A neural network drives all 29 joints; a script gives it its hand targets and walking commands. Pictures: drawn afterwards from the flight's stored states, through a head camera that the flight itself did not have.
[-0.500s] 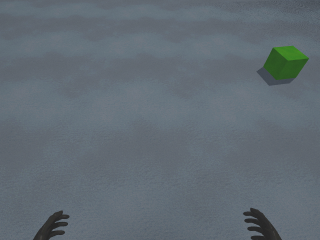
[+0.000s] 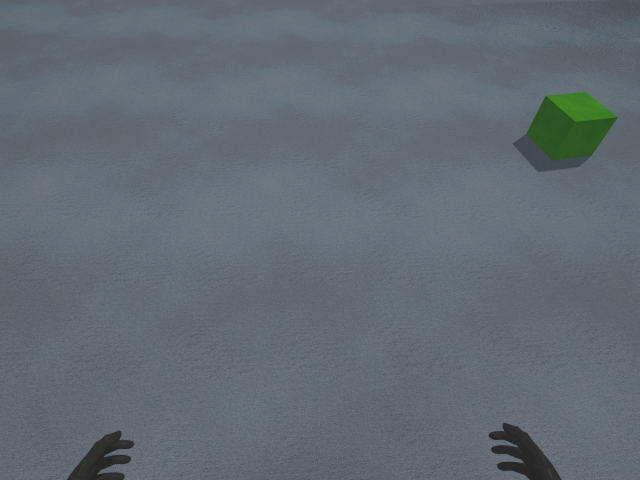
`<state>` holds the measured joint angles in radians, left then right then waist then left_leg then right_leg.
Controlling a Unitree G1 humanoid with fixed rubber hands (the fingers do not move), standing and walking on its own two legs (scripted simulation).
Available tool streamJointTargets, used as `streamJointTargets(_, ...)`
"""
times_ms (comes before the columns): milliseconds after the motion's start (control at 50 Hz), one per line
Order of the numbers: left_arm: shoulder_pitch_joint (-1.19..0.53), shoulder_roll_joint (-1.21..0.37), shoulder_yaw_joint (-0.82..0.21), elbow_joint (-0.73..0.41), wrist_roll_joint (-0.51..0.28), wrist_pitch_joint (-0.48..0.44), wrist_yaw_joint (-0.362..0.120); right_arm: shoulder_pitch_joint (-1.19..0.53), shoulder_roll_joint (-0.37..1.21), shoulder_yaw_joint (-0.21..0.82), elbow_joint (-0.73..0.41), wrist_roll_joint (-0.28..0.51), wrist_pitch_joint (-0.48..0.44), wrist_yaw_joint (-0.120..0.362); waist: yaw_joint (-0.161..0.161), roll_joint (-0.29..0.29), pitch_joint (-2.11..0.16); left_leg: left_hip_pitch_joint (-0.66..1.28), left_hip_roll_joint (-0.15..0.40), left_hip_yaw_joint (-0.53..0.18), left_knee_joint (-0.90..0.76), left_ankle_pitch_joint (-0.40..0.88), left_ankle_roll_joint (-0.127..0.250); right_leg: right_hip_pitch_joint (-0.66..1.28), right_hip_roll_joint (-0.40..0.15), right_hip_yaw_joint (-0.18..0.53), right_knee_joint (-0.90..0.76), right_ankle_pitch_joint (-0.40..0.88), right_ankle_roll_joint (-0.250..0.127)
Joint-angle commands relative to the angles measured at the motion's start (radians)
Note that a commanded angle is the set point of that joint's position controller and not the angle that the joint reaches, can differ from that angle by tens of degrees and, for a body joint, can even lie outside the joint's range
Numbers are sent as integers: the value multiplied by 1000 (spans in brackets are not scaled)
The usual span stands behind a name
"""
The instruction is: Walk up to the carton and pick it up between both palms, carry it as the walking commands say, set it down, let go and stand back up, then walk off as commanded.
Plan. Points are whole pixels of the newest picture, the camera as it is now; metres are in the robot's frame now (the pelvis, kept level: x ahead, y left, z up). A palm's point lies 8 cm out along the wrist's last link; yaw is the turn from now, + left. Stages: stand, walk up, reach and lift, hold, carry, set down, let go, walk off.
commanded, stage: stand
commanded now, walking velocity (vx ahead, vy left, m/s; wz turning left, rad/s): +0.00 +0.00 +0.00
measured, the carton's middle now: (568, 126) +1.84 -1.37 -0.64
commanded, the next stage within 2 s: walk up in 0.22 s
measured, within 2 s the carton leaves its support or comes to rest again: neither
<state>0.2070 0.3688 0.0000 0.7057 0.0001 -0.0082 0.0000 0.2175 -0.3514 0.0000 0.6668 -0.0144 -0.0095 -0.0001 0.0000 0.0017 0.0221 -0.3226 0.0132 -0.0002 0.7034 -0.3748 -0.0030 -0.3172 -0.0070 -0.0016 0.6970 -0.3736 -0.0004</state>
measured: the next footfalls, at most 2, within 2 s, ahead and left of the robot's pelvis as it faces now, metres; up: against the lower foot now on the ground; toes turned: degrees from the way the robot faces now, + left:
left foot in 1.18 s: +0.24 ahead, +0.04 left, +0.00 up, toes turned -15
right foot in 1.56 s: +0.36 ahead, -0.42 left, +0.00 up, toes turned -28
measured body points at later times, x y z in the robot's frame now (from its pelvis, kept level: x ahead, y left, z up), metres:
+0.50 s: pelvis -0.01 +0.00 +0.00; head +0.00 +0.00 +0.45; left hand +0.12 +0.29 -0.10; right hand +0.12 -0.29 -0.10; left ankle +0.00 +0.12 -0.72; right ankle +0.00 -0.12 -0.72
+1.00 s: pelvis +0.05 -0.08 +0.03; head +0.10 -0.12 +0.47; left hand +0.12 +0.16 -0.09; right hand +0.13 -0.37 -0.10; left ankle +0.10 +0.07 -0.66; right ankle -0.03 -0.14 -0.72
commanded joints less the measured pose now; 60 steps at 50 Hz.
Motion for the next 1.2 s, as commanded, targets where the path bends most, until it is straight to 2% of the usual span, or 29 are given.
streamJointTargets(0,-64,184,51,-20,5,-46,-3,-85,-209,-61,-8,5,-47,-6,12,7,-63,34,80,-84,-149,254,66,45,-89,97,-134,257,-81)
streamJointTargets(100,-73,210,55,-4,9,-45,2,-60,-198,-64,-1,4,-47,-6,0,-9,-81,55,84,-80,-147,285,61,60,-93,104,-134,303,-81)
streamJointTargets(240,-55,193,51,14,3,-42,1,-73,-214,-63,16,5,-47,-5,10,52,-78,52,85,-89,-154,304,65,66,-85,90,-127,299,-76)
streamJointTargets(300,-79,202,56,17,6,-42,2,-71,-215,-65,26,2,-44,-7,9,-9,-80,61,87,-90,-167,260,62,52,-89,92,-134,266,-74)
streamJointTargets(380,-88,200,56,26,12,-40,-1,-84,-213,-62,35,-5,-45,-11,11,26,-33,11,95,-112,-186,196,74,43,-78,100,-149,215,-71)
streamJointTargets(400,-61,132,71,-5,21,24,-50,37,-111,-54,46,-9,25,-12,-33,-91,-72,74,208,-234,-237,-139,89,-2,-102,88,-175,-219,-69)
streamJointTargets(420,-89,57,60,-8,13,38,-40,-18,-138,-72,19,-20,37,-27,-47,112,41,108,185,-123,-275,22,36,-193,-11,110,-110,37,-21)
streamJointTargets(440,-94,43,60,-33,3,39,-32,-42,-154,-71,17,-17,45,-30,-32,201,25,135,221,-126,-284,163,55,-221,-5,42,0,150,-4)
streamJointTargets(460,-95,40,58,-23,-4,44,-31,-19,-159,-75,14,-16,50,-32,-36,229,-10,146,282,-150,-293,349,88,-178,16,-15,82,148,11)
streamJointTargets(480,-80,43,56,-33,-6,45,-34,-33,-173,-78,4,-20,53,-31,-30,282,-18,135,345,-173,-310,449,122,-168,24,-47,167,-48,27)
streamJointTargets(520,-54,54,62,-30,3,58,-43,-2,-168,-84,1,-20,51,-29,-33,231,-34,115,397,-190,-326,395,149,-157,1,-33,250,-116,36)
streamJointTargets(600,-15,29,59,-29,8,54,-50,-78,-151,-89,-21,-20,59,-31,13,200,25,-22,284,-27,-258,141,49,8,8,-68,-34,-48,10)
streamJointTargets(620,7,42,67,-33,15,48,-46,-65,-143,-87,-20,-17,57,-27,22,143,9,-65,253,4,-176,60,20,94,21,-43,-124,-10,-7)
streamJointTargets(640,118,109,82,-26,37,38,-45,-41,-129,-85,-25,-1,40,-29,71,-32,-55,-176,201,67,4,-177,-7,237,-57,118,-232,-118,-58)
streamJointTargets(660,261,193,93,-4,36,41,-80,-168,-102,-90,-70,-21,50,-38,194,-396,-52,-415,91,110,322,-266,-38,337,-178,387,-444,-364,-122)
streamJointTargets(680,219,187,95,-14,25,43,-81,-199,-49,-75,-114,-28,49,-34,191,-404,6,-493,60,111,476,-237,-50,233,-270,614,-589,-619,-154)
streamJointTargets(700,200,156,90,-18,27,40,-70,-261,-42,-75,-122,-35,42,-22,179,-299,39,-487,94,36,487,-145,-56,140,-294,663,-598,-625,-177)
streamJointTargets(720,173,140,81,-6,21,29,-60,-272,-64,-80,-116,-39,34,-9,158,-233,84,-481,116,8,458,-108,-61,135,-247,620,-573,-531,-173)
streamJointTargets(760,149,84,61,9,15,9,-44,-146,-64,-88,-55,-34,10,15,91,-113,-5,-347,106,39,369,-73,-67,205,-172,440,-511,-210,-163)
streamJointTargets(820,222,76,66,23,16,-8,-30,-113,-23,-74,-26,-25,-5,25,89,-58,-119,-322,56,62,253,-45,-55,371,-164,419,-441,49,-178)
streamJointTargets(840,286,67,69,33,17,-14,-27,-176,-12,-68,-41,-25,-8,24,114,-38,-119,-348,56,63,214,-38,-55,398,-168,431,-434,136,-186)
streamJointTargets(900,303,66,77,33,22,-22,-22,-245,13,-58,-72,-14,-15,34,130,-106,-36,-379,66,66,140,39,-66,402,-169,421,-433,263,-201)
streamJointTargets(960,360,64,81,47,19,-25,-14,-285,31,-55,-94,-13,-20,37,144,-89,-52,-351,54,64,48,27,-67,423,-186,453,-411,344,-208)
streamJointTargets(1040,378,46,80,63,25,-31,-3,-282,42,-51,-92,-4,-36,31,131,-114,-77,-269,40,80,-57,75,-58,431,-177,419,-320,692,-187)
streamJointTargets(1080,341,45,80,61,22,-36,0,-240,40,-51,-59,1,-44,26,94,-143,-123,-117,27,88,-111,99,-46,385,-148,359,-248,900,-152)
streamJointTargets(1120,178,43,87,-5,3,-31,-16,104,-20,-74,49,12,-46,-17,-82,-117,-233,464,83,53,-335,266,-23,31,-26,222,74,789,-72)
streamJointTargets(1140,135,-3,84,-41,-8,-34,-18,315,-102,-115,128,4,-38,-36,-153,99,-276,773,327,-176,-392,356,31,-318,72,137,346,209,-25)
streamJointTargets(1160,131,-28,72,-67,0,-33,-13,395,-186,-142,163,-6,-23,-46,-153,240,-307,906,505,-308,-284,660,77,-531,85,68,518,-127,-9)
streamJointTargets(1180,57,-13,69,-82,16,-22,-17,387,-204,-140,169,-3,-16,-47,-146,187,-211,809,520,-328,-272,703,98,-594,2,102,630,-169,-15)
